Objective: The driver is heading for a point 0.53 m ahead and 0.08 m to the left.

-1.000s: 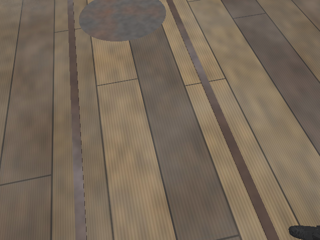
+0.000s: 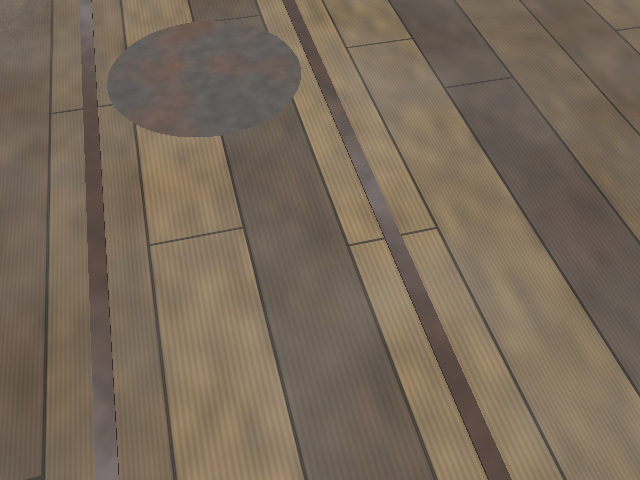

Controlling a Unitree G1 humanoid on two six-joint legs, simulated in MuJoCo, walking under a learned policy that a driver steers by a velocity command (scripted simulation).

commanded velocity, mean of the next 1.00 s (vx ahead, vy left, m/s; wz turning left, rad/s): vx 0.15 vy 0.00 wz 0.24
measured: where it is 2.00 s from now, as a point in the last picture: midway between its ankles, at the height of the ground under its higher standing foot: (239, 440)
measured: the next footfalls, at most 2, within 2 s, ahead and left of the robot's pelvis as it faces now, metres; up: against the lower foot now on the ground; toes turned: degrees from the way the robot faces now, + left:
right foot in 0.62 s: +0.07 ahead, -0.10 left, +0.00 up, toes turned +16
left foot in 1.00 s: +0.23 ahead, +0.23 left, +0.00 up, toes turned +14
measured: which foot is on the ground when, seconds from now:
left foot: down 0.00-0.64, up 0.66-0.98, down 1.00-1.00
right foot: down 0.00-0.08, up 0.10-0.60, down 0.62-1.00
